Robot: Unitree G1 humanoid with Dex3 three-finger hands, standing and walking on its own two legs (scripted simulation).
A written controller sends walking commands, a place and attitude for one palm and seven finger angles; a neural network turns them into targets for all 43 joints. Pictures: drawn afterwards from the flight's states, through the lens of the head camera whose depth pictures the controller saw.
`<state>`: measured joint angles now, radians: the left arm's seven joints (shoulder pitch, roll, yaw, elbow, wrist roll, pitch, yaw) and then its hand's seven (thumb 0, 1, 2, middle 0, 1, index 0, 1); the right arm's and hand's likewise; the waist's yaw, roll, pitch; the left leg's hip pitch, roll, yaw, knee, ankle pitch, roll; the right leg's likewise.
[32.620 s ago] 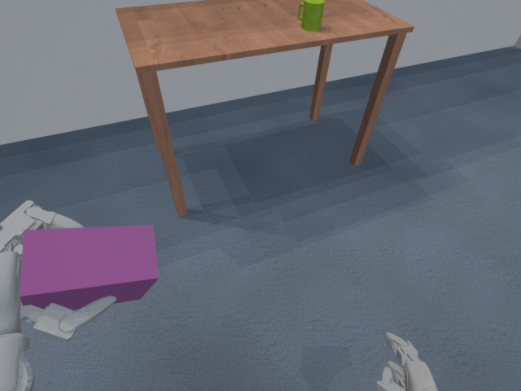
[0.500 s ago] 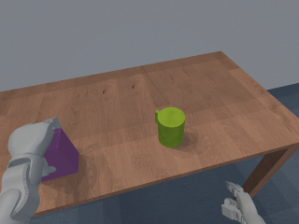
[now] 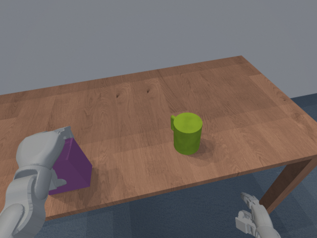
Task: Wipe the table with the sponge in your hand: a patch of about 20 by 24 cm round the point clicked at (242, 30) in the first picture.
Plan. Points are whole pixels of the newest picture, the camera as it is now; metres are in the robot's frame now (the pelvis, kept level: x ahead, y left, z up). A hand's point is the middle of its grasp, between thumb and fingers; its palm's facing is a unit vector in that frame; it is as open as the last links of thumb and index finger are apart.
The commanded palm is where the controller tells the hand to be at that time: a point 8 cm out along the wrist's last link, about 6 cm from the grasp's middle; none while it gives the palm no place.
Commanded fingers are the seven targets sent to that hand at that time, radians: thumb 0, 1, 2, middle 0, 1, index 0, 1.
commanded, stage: lift the sponge slowly off the table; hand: left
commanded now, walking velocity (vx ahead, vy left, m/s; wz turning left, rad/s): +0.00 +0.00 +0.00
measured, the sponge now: (64, 171) +0.24 +0.29 +0.05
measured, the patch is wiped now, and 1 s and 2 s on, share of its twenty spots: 0.95 0.95 0.95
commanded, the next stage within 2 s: bring the sponge back beside the body in 1.62 s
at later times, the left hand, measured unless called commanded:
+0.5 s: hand (52, 150) +0.24 +0.28 +0.14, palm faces +0.06 -0.05 -1.00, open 10.5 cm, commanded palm +0.21 +0.28 +0.21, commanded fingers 0.00 0.10 1.30 -1.20 -1.60 -1.20 -1.60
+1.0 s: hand (43, 140) +0.25 +0.29 +0.17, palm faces +0.12 -0.05 -0.99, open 10.5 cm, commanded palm +0.21 +0.29 +0.24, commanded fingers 0.00 0.10 1.30 -1.20 -1.60 -1.20 -1.60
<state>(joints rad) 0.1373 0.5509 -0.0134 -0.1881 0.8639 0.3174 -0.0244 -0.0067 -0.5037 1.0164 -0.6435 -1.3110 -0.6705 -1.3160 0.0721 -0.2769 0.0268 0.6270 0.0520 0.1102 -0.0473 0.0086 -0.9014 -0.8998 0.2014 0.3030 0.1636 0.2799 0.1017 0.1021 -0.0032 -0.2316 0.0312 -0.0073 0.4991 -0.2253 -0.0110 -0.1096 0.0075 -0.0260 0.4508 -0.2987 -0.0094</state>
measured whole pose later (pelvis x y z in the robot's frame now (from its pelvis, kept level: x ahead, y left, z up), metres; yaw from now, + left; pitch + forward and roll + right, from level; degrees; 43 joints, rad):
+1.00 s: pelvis -0.02 +0.00 +0.00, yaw +0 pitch -4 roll -1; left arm -0.07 0.62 0.00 -0.16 0.83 0.35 -0.13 0.00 -0.52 1.02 -0.67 -1.29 -0.70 -1.29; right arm 0.04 -0.29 0.04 0.65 0.05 0.08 -0.06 0.01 -0.90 -0.90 0.20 0.30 0.17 0.29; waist 0.12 0.12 0.02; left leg -0.20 0.03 -0.01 0.43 -0.16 -0.02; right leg -0.09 0.01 -0.03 0.41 -0.25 -0.02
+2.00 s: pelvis -0.02 -0.01 +0.00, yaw +0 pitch -3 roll +0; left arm -0.09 0.66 0.00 -0.26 0.80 0.41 -0.20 0.00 -0.53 1.02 -0.67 -1.29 -0.70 -1.29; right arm 0.05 -0.30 0.06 0.62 0.05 0.08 -0.05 0.01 -0.90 -0.90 0.20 0.30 0.20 0.30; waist 0.13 0.13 0.00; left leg -0.22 0.04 -0.01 0.45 -0.16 -0.03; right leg -0.13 0.02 -0.02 0.46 -0.27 -0.02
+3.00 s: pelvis -0.04 +0.00 +0.00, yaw -1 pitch -6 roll -1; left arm 0.26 0.64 0.06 -0.51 0.77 0.37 -0.09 0.00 -0.53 1.02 -0.68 -1.29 -0.70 -1.29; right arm 0.05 -0.28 0.05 0.62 0.04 0.07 -0.06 0.01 -0.90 -0.90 0.20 0.30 0.15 0.27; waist 0.16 0.13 0.02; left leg -0.20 0.04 0.00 0.47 -0.16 -0.02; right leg -0.10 0.02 -0.01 0.46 -0.25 -0.01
